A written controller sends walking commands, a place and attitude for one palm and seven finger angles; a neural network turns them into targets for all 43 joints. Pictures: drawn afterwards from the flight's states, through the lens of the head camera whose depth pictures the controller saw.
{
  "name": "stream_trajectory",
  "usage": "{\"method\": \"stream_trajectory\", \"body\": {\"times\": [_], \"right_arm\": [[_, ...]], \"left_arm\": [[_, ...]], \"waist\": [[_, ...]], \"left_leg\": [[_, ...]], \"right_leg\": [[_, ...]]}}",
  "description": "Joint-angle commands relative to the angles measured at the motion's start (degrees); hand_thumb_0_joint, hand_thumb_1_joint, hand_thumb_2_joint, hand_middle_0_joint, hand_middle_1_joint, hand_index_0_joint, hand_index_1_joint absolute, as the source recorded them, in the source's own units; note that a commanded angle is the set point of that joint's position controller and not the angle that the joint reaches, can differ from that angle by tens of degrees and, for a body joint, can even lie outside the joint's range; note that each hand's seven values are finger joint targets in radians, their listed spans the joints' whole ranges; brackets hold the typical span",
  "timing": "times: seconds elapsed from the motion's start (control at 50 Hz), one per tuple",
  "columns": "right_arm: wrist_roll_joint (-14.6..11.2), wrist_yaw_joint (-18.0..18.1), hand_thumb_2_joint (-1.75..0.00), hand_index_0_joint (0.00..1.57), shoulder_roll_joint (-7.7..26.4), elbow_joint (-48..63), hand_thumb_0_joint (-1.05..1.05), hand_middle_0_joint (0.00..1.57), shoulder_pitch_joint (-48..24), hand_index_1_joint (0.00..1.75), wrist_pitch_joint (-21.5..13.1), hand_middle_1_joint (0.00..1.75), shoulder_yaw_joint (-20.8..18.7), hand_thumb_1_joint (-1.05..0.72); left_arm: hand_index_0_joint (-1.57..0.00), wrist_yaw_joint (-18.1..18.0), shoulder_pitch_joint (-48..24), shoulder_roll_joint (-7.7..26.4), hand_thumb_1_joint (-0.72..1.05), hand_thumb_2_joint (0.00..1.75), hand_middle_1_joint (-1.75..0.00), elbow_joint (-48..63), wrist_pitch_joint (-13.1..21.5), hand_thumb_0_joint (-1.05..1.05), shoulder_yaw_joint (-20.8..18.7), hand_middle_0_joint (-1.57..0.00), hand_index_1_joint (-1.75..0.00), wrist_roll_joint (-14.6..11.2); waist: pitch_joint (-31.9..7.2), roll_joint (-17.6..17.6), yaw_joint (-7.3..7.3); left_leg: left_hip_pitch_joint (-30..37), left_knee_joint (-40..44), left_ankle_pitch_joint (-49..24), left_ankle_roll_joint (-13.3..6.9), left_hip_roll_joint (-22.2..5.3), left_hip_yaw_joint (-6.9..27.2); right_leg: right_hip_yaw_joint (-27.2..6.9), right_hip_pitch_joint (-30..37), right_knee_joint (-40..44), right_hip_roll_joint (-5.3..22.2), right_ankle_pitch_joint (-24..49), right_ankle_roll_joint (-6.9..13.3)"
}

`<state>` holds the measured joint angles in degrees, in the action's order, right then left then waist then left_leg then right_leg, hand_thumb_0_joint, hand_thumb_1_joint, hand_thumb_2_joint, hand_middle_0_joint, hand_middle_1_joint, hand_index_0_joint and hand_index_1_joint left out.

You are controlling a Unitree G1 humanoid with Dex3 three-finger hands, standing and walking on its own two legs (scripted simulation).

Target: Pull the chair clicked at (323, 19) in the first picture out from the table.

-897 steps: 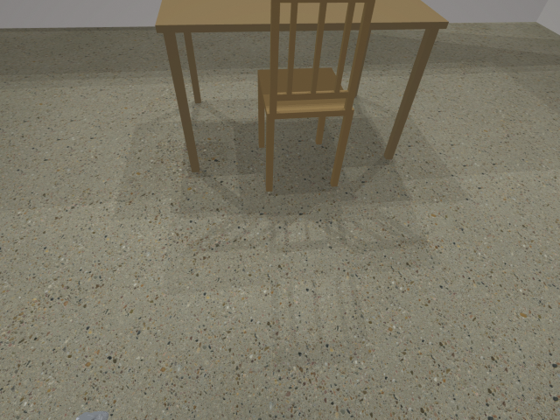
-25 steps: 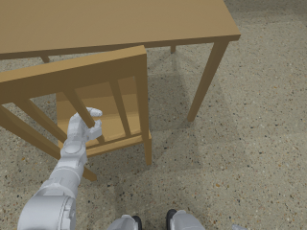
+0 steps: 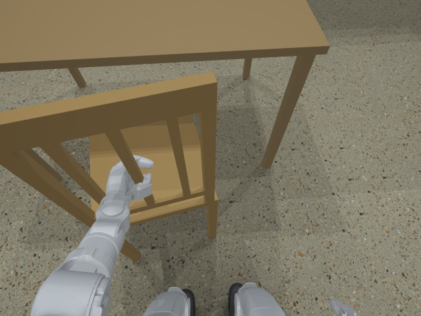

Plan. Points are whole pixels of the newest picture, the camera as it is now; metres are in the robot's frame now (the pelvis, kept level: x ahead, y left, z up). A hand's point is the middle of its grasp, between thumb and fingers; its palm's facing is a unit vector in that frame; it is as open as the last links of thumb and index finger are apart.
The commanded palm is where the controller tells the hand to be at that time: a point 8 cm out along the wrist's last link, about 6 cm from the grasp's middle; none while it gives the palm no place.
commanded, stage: step backward, pulling the chair out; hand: left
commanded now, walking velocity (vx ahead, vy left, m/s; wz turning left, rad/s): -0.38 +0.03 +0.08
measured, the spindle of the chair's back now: (135, 173) +0.40 +0.16 -0.04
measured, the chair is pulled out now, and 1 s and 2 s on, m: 0.19 0.22 0.25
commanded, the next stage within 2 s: none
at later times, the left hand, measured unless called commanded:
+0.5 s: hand (145, 189) +0.37 +0.14 -0.05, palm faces +0.07 -0.98 -0.21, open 5.2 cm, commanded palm +0.38 +0.19 -0.05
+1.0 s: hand (142, 198) +0.35 +0.15 -0.05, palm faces +0.01 -0.98 -0.21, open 5.3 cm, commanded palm +0.34 +0.20 -0.04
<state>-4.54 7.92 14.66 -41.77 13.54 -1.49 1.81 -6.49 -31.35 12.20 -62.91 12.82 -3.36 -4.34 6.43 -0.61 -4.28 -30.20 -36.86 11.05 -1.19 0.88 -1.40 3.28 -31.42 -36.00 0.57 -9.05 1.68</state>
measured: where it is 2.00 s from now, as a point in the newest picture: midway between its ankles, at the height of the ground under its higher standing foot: outside the picture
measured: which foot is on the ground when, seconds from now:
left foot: down 0.00-0.46, up 0.48-0.64, down 0.66-1.00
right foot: down 0.00-1.00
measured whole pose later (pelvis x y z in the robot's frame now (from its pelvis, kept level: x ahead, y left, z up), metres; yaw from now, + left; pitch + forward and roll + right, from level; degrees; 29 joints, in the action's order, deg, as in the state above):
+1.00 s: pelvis -0.04 +0.01 +0.00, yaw +1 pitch +3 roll +2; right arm -3.3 7.6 11.1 -41.8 11.2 0.8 1.6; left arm -5.5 -34.7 12.0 -60.6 7.2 -2.9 -2.8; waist 8.2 1.6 -4.6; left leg -24.0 -39.9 19.3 1.3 0.4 -1.6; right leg 1.7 -34.2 -35.5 4.4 -4.8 0.3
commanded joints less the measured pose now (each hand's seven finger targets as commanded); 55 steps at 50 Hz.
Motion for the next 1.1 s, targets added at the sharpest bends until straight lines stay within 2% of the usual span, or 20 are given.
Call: {"method": "stream_trajectory", "body": {"times": [0.0, 0.06, 0.12, 0.2, 0.28, 0.34, 0.38, 0.4, 0.44, 0.48, 0.5, 0.54, 0.58, 0.62, 0.66, 0.7, 0.76, 0.9, 1.02, 1.08], "right_arm": [[0.1, 0.7, -0.90, 0.20, 8.3, 4.1, 0.00, 0.20, 3.9, 0.30, -3.1, 0.30, -2.8, -0.90], [0.4, 0.5, -0.90, 0.20, 8.2, 2.9, 0.00, 0.20, 4.4, 0.30, -3.7, 0.30, -2.7, -0.90], [0.3, 0.7, -0.90, 0.20, 8.7, 3.1, 0.00, 0.20, 3.1, 0.30, -4.0, 0.30, -2.4, -0.90], [0.5, 1.1, -0.90, 0.20, 8.5, 4.0, 0.00, 0.20, 0.5, 0.30, -3.8, 0.30, -1.8, -0.90], [1.6, 1.1, -0.90, 0.20, 8.1, 2.7, 0.00, 0.20, 0.7, 0.30, -3.3, 0.30, -2.4, -0.90], [1.7, 1.1, -0.90, 0.20, 7.8, 3.3, 0.00, 0.20, -0.9, 0.30, -2.7, 0.30, -2.6, -0.90], [1.2, 1.0, -0.90, 0.20, 7.5, 3.6, 0.00, 0.20, -0.7, 0.30, -2.6, 0.30, -2.6, -0.90], [0.9, 1.0, -0.90, 0.20, 7.4, 3.8, 0.00, 0.20, 0.2, 0.30, -2.9, 0.30, -2.8, -0.90], [0.6, 0.7, -0.90, 0.20, 7.6, 3.0, 0.00, 0.20, 3.5, 0.30, -3.4, 0.30, -3.4, -0.90], [0.8, 0.1, -0.90, 0.20, 6.8, 3.1, 0.00, 0.20, 1.4, 0.30, -3.5, 0.30, -2.6, -0.90], [0.7, -0.1, -0.90, 0.20, 6.8, 3.0, 0.00, 0.20, 1.1, 0.30, -3.6, 0.30, -2.2, -0.90], [0.8, 0.1, -0.90, 0.20, 7.3, 2.3, 0.00, 0.20, 1.4, 0.30, -3.3, 0.30, -1.5, -0.90], [0.8, 0.6, -0.90, 0.20, 7.8, 1.1, 0.00, 0.20, 1.9, 0.30, -2.4, 0.30, -1.3, -0.90], [1.1, 1.1, -0.90, 0.20, 9.3, 2.6, 0.00, 0.20, 1.3, 0.30, -1.0, 0.30, -2.4, -0.90], [1.1, 0.5, -0.90, 0.20, 8.1, 4.2, 0.00, 0.20, 2.0, 0.30, 0.0, 0.30, -2.9, -0.90], [1.6, 1.0, -0.90, 0.20, 7.4, 5.1, 0.00, 0.20, -0.4, 0.30, 0.7, 0.30, -2.7, -0.90], [1.7, 1.1, -0.90, 0.20, 7.9, 5.2, 0.00, 0.20, -0.1, 0.30, 1.6, 0.30, -3.6, -0.90], [1.6, 0.8, -0.90, 0.20, 6.8, 4.8, 0.00, 0.20, 0.6, 0.30, 1.3, 0.30, -3.9, -0.90], [0.8, 0.2, -0.90, 0.20, 6.3, 2.6, 0.00, 0.20, 3.8, 0.30, -1.3, 0.30, -3.5, -0.90], [1.0, 0.0, -0.90, 0.20, 6.6, 2.2, 0.00, 0.20, 3.5, 0.30, -2.0, 0.30, -2.8, -0.90]], "left_arm": [[-0.50, -1.7, -21.0, 14.6, 0.90, 0.90, -1.45, 11.9, 5.0, 0.00, -0.2, -0.50, -1.45, 2.7], [-0.50, -1.8, -19.3, 14.5, 0.90, 0.90, -1.45, 11.1, 4.7, 0.00, -0.3, -0.50, -1.45, 2.8], [-0.50, -1.8, -20.2, 13.8, 0.90, 0.90, -1.45, 11.9, 4.9, 0.00, 0.0, -0.50, -1.45, 2.8], [-0.50, -1.4, -21.3, 11.3, 0.90, 0.90, -1.45, 13.5, 4.6, 0.00, 1.4, -0.50, -1.45, 2.5], [-0.50, -0.7, -22.5, 11.4, 0.90, 0.90, -1.45, 14.7, 4.0, 0.00, 0.5, -0.50, -1.45, 3.0], [-0.50, -0.4, -23.2, 12.4, 0.90, 0.90, -1.45, 14.6, 3.4, 0.00, 0.1, -0.50, -1.45, 3.4], [-0.50, -0.5, -22.4, 12.4, 0.90, 0.90, -1.45, 14.1, 3.1, 0.00, 0.4, -0.50, -1.45, 3.1], [-0.50, -0.8, -22.2, 13.4, 0.90, 0.90, -1.45, 13.7, 3.3, 0.00, -0.1, -0.50, -1.45, 2.9], [-0.50, -1.3, -19.7, 15.9, 0.90, 0.90, -1.45, 12.3, 3.1, 0.00, -1.1, -0.50, -1.45, 2.5], [-0.50, -0.9, -19.0, 13.9, 0.90, 0.90, -1.45, 13.2, 1.6, 0.00, -0.5, -0.50, -1.45, 2.5], [-0.50, -0.8, -20.1, 13.4, 0.90, 0.90, -1.45, 14.5, 0.8, 0.00, -0.5, -0.50, -1.45, 2.5], [-0.50, -0.9, -20.7, 13.1, 0.90, 0.90, -1.45, 14.7, -1.2, 0.00, -0.6, -0.50, -1.45, 2.3], [-0.50, -0.9, -22.1, 11.7, 0.90, 0.90, -1.45, 15.4, -2.6, 0.00, 0.6, -0.50, -1.45, 2.0], [-0.50, -0.6, -24.5, 10.8, 0.90, 0.90, -1.45, 18.2, -3.0, 0.00, 1.5, -0.50, -1.45, 2.1], [-0.50, -0.2, -25.7, 8.3, 0.90, 0.90, -1.45, 18.5, -2.9, 0.00, 3.6, -0.50, -1.45, 2.1], [-0.50, 0.2, -27.4, 6.0, 0.90, 0.90, -1.45, 20.9, -2.2, 0.00, 5.1, -0.50, -1.45, 2.7], [-0.50, 0.1, -25.4, 8.0, 0.90, 0.90, -1.45, 19.1, -2.3, 0.00, 2.6, -0.50, -1.45, 3.3], [-0.50, 0.5, -24.8, 9.4, 0.90, 0.90, -1.45, 17.1, -0.3, 0.00, 0.8, -0.50, -1.45, 3.7], [-0.50, 0.1, -23.5, 12.1, 0.90, 0.90, -1.45, 14.0, 0.8, 0.00, -0.6, -0.50, -1.45, 3.7], [-0.50, -0.1, -23.7, 11.7, 0.90, 0.90, -1.45, 13.3, 0.7, 0.00, -0.4, -0.50, -1.45, 3.9]], "waist": [[-24.9, 2.4, 0.71], [-25.9, 2.6, 0.86], [-26.2, 1.1, 1.10], [-24.2, -7.4, 2.05], [-28.4, -8.7, 2.13], [-24.6, -9.9, 2.42], [-23.1, -5.4, 2.40], [-23.0, -0.2, 1.88], [-24.6, 8.7, 1.18], [-27.2, 8.4, 3.03], [-28.4, 7.8, 2.78], [-28.6, 5.2, 1.55], [-29.8, 2.5, 0.70], [-30.8, -2.2, 1.42], [-29.9, 0.3, 0.84], [-31.1, -7.7, 1.44], [-30.7, -6.2, 1.87], [-28.0, -2.9, 1.57], [-29.6, 8.7, 1.00], [-28.8, 4.9, 1.02]], "left_leg": [[10.7, 2.0, 10.7, 0.3, -3.8, 6.0], [13.8, 0.5, 8.0, 1.1, -2.5, 4.4], [13.6, 5.5, 1.9, 0.2, -5.3, 7.1], [10.3, 13.7, 3.7, -2.7, -11.6, 14.2], [17.3, 9.4, -17.9, -3.4, -14.1, 14.8], [8.5, 9.9, -8.2, -3.1, -13.4, 13.6], [2.7, 7.5, 1.4, -2.1, -10.9, 11.5], [2.8, 3.3, 6.8, -0.8, -7.5, 9.7], [9.5, -10.1, 15.3, 2.6, 0.3, 4.3], [4.4, -19.2, 19.5, 3.1, 1.2, 5.6], [2.8, -19.5, 20.7, 3.1, 0.2, 7.1], [6.0, -10.2, 20.4, 3.0, -1.4, 8.5], [11.2, 5.2, 9.9, 3.2, -1.6, 6.0], [14.4, 9.6, -13.3, 1.1, -6.9, 8.7], [16.1, 8.8, -12.8, 0.6, -8.1, 6.5], [15.3, 10.3, -14.5, 1.1, -9.0, 6.0], [14.0, 8.7, -18.9, 1.4, -10.4, 6.9], [7.8, 5.5, -4.9, 1.4, -9.2, 5.7], [13.8, -2.8, 13.4, 2.3, -1.0, 1.4], [16.1, 1.9, 10.4, 1.9, -2.1, 1.8]], "right_leg": [[-13.5, 8.7, 14.2, 11.2, -14.6, 1.4], [-13.8, 9.6, 16.1, 13.8, -10.4, 2.2], [-9.1, 10.8, 11.2, 9.7, -7.1, 0.0], [-5.5, 10.8, 0.1, 3.8, -12.6, -1.0], [-5.4, 11.1, -4.6, 3.3, -2.1, -1.2], [-6.4, 14.7, -3.9, 4.0, -5.5, -0.2], [-9.5, 17.3, -0.4, 6.6, -7.1, 0.8], [-13.5, 15.5, 4.5, 9.6, -8.8, 2.2], [-23.5, 10.0, 18.6, 19.7, -11.4, 6.0], [-23.7, 19.9, 19.0, 23.2, 3.9, 8.7], [-21.6, 24.3, 16.4, 24.1, 13.2, 9.6], [-15.3, 26.8, 11.3, 22.9, 27.6, 7.7], [-10.1, 27.5, 6.8, 19.4, 32.4, 3.5], [-5.1, 24.4, 3.2, 11.3, 26.3, -1.5], [-4.1, 22.6, 5.2, 8.5, 15.1, -2.9], [-3.9, 22.6, 1.3, 7.9, 14.9, -2.3], [-3.8, 21.5, -1.4, 7.2, 17.3, -1.5], [-6.8, 18.9, -0.3, 9.1, 12.3, 0.2], [-11.7, 14.2, 16.4, 15.5, -3.1, 2.0], [-8.5, 13.6, 15.8, 14.3, -3.7, 1.0]]}}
